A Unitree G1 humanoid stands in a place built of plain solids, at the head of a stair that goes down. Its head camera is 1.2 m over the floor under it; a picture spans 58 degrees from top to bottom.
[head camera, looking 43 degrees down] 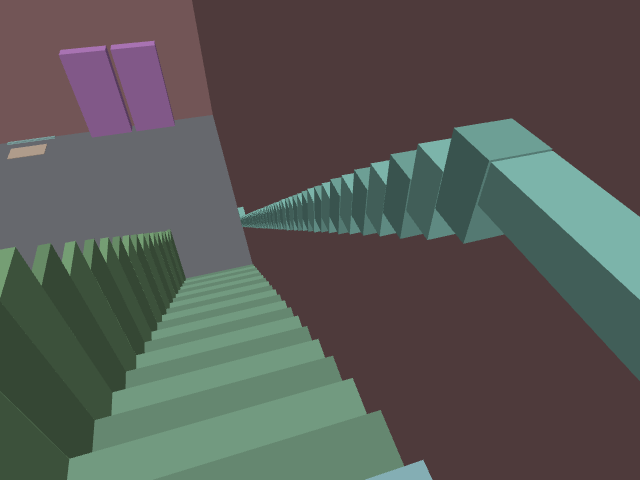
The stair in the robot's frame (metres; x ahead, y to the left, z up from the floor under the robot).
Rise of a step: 0.20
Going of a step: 0.24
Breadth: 1.06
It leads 17 degrees to the left of straight ahead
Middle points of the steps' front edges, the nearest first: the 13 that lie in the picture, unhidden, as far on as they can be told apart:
0.51 0.30 -0.20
0.74 0.37 -0.40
0.97 0.44 -0.59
1.20 0.51 -0.79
1.43 0.58 -0.99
1.66 0.65 -1.19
1.89 0.72 -1.39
2.11 0.79 -1.59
2.34 0.86 -1.79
2.57 0.93 -1.99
2.80 1.00 -2.19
3.03 1.07 -2.39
3.26 1.14 -2.58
